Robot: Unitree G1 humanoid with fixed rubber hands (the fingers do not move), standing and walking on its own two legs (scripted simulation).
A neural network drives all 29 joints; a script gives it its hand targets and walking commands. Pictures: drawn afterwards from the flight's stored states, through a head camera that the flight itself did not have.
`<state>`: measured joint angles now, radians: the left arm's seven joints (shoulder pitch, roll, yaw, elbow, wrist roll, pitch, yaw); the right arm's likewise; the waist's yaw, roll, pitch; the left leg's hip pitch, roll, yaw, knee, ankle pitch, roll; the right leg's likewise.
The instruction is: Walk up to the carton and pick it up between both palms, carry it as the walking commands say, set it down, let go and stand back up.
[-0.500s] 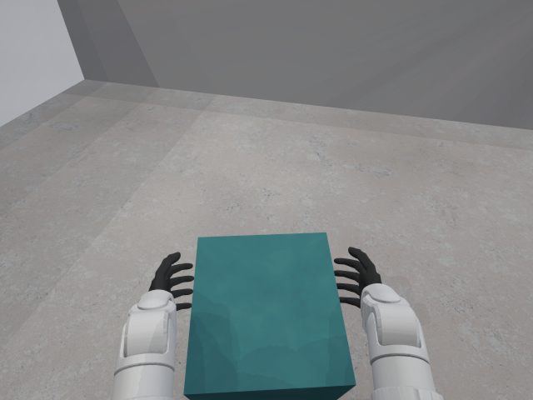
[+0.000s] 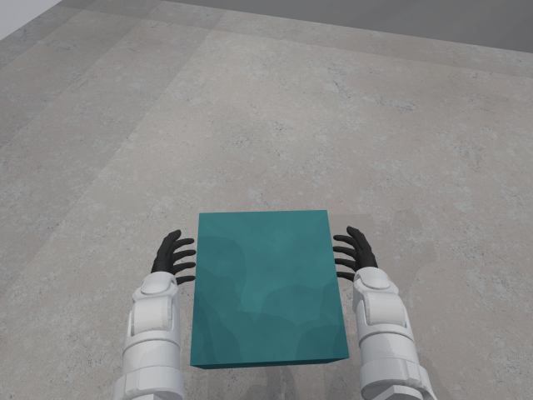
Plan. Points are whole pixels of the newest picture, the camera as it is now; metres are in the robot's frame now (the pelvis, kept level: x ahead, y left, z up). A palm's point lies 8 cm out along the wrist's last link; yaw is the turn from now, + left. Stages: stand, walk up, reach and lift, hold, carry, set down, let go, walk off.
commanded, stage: set down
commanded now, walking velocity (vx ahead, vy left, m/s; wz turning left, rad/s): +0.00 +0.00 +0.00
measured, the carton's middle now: (265, 290) +0.33 +0.03 -0.11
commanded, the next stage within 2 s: none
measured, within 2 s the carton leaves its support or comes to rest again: neither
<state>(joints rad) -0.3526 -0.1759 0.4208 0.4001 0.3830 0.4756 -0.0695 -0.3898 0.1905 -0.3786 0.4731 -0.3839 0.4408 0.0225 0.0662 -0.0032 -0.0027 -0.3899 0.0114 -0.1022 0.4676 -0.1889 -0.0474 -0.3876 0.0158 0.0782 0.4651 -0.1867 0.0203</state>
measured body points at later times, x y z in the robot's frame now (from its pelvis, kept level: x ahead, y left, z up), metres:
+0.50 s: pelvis -0.04 +0.01 -0.06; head +0.15 +0.02 +0.36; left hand +0.34 +0.19 -0.12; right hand +0.37 -0.13 -0.12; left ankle +0.03 +0.15 -0.74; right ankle +0.03 -0.13 -0.74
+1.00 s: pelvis -0.04 +0.00 -0.12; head +0.20 +0.01 +0.26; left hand +0.38 +0.19 -0.21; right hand +0.39 -0.13 -0.21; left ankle +0.03 +0.15 -0.74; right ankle +0.03 -0.13 -0.74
